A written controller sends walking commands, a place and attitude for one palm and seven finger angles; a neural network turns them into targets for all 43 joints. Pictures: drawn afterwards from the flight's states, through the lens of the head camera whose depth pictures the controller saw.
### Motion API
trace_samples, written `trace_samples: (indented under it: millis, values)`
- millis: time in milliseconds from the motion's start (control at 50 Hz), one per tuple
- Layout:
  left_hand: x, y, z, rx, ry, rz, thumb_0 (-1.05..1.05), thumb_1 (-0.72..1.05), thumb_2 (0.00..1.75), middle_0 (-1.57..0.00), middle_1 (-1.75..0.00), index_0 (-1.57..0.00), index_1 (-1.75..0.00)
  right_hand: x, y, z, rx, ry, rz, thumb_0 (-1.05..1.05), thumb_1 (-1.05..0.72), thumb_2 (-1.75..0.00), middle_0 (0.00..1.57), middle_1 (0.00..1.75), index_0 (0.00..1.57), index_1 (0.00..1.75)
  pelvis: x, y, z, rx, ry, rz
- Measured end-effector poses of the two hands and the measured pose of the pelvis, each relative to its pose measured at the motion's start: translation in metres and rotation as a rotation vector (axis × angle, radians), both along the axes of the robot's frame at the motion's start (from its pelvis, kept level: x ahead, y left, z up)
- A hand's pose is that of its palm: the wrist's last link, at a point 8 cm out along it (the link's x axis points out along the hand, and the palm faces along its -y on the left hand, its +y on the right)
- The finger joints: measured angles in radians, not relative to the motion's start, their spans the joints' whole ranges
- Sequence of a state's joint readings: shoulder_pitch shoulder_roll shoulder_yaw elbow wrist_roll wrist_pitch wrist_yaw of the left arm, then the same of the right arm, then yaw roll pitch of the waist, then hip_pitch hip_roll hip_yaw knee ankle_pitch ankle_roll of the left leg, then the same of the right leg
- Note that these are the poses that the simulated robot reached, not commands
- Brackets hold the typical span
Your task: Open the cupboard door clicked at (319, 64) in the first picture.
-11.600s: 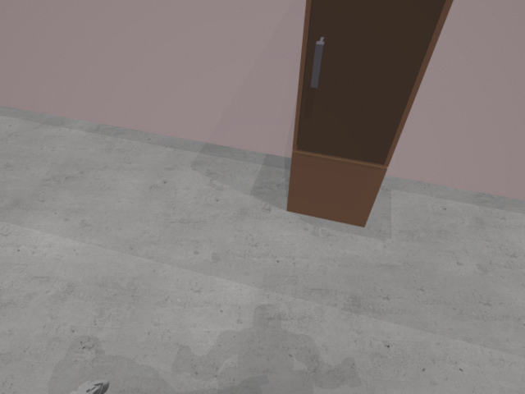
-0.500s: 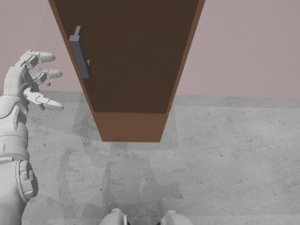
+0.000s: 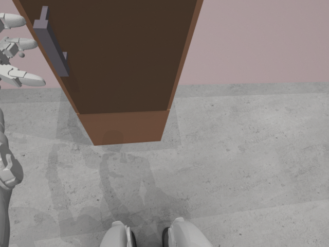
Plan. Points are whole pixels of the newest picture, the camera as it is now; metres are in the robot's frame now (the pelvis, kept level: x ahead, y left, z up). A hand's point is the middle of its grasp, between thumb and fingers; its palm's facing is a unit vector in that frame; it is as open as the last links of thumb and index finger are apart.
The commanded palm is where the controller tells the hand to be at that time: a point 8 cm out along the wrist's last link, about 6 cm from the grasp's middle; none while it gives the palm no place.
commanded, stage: move the hooked fingers beside the handle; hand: left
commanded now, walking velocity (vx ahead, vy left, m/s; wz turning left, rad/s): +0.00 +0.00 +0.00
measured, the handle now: (55, 44) +0.57 +0.19 +0.09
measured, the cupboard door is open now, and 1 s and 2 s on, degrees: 0 0 0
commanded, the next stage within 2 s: slide the fingers in behind the handle in 0.82 s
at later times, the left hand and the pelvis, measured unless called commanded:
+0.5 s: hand (18, 66) +0.50 +0.26 +0.09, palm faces +0.00 -1.00 -0.02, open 14.0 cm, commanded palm +0.49 +0.29 +0.09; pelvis +0.00 +0.00 +0.00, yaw +1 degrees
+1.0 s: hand (21, 60) +0.51 +0.25 +0.10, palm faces +0.01 -1.00 -0.03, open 14.0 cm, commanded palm +0.49 +0.28 +0.09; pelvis +0.00 +0.00 +0.00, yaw +0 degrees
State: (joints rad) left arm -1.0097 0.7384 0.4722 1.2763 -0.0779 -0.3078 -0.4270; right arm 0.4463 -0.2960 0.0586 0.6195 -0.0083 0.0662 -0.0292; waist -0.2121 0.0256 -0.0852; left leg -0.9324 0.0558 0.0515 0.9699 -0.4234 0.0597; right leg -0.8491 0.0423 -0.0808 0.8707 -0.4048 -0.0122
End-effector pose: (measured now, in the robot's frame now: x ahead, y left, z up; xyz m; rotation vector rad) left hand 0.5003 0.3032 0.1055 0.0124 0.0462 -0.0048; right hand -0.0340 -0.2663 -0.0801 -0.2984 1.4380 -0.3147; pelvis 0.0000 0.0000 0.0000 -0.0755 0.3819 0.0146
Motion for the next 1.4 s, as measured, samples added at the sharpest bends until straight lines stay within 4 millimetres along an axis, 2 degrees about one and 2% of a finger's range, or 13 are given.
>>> trace_samples:
  millis: [160,340,500,680,860,980,1080,1280,1400]
  values:
    - [-0.005,0.001,-0.008,-0.006,0.01,0.001,-0.02,-0.5,0.3,-0.3,-1.2,-0.3,-1.2,0.003,0.008,0.001,0.028,0.005,-0.02,0.01,-0.9,-0.9,0.2,0.3,0.21,0.3,0.008,0.002,0.003,0.002,-0.003,-0.015]
    - [-0.02,0.009,-0.004,-0.003,-0.028,0.023,-0.02,-0.5,0.3,-0.3,-1.2,-0.3,-1.2,0.028,0.006,-0.001,0.031,-0.041,0.018,0.01,-0.9,-0.9,0.2,0.3,0.21,0.3,0.009,0.003,0.005,-0.002,-0.026,-0.001]
    - [-0.021,0.007,-0.01,0.008,0.015,0.002,-0.02,-0.5,0.3,-0.3,-1.2,-0.3,-1.2,0.044,-0.001,-0.003,0.004,-0.083,0.06,0.01,-0.9,-0.9,0.2,0.3,0.21,0.3,0.003,0.003,0.001,-0.006,-0.024,0.017]
    - [-0.01,-0.007,-0.01,-0.017,-0.009,0.006,-0.02,-0.5,0.3,-0.3,-1.2,-0.3,-1.2,0.033,-0.001,-0.006,0.003,-0.068,0.049,0.01,-0.9,-0.9,0.2,0.3,0.21,0.3,-0.002,0.001,-0.002,-0.004,-0.012,0.012]
    - [-0.009,-0.001,-0.008,0.009,-0.004,0.027,-0.02,-0.5,0.3,-0.3,-1.2,-0.3,-1.2,0.006,0.004,-0.007,0.026,-0.012,-0.002,0.01,-0.9,-0.9,0.2,0.3,0.21,0.3,-0.001,-0.002,-0.002,-0.001,-0.007,-0.004]
    - [-0.009,0.002,-0.006,0.015,-0.002,0.016,-0.02,-0.5,0.3,-0.3,-1.2,-0.3,-1.2,-0.002,0.003,-0.005,0.023,0.018,-0.011,0.01,-0.9,-0.9,0.2,0.3,0.21,0.3,0.0,-0.002,-0.002,-0.004,-0.004,0.001]
    - [-0.01,-0.005,-0.007,-0.005,-0.01,-0.006,-0.02,-0.5,0.3,-0.3,-1.2,-0.3,-1.2,0.002,0.001,-0.004,0.018,0.018,-0.001,0.01,-0.9,-0.9,0.2,0.3,0.21,0.3,0.002,-0.002,-0.001,-0.004,-0.006,0.004]
    - [-0.006,-0.024,-0.018,-0.013,0.001,0.003,-0.02,-0.5,0.3,-0.3,-1.2,-0.3,-1.2,0.024,-0.001,-0.005,0.016,-0.045,0.022,0.01,-0.9,-0.9,0.2,0.3,0.21,0.3,0.002,-0.001,-0.001,-0.003,-0.009,0.005]
    - [-0.002,-0.03,-0.014,0.002,-0.021,0.013,-0.02,-0.5,0.3,-0.3,-1.2,-0.3,-1.2,0.029,0.003,-0.009,0.035,-0.061,0.021,0.01,-0.9,-0.9,0.2,0.3,0.2,0.3,0.004,-0.001,-0.002,-0.001,-0.006,0.003]
